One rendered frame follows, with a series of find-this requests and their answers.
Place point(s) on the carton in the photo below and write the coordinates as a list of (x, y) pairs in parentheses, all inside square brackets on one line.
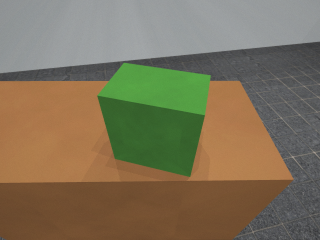
[(154, 116)]

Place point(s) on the pedestal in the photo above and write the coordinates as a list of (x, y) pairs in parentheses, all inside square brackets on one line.
[(59, 179)]

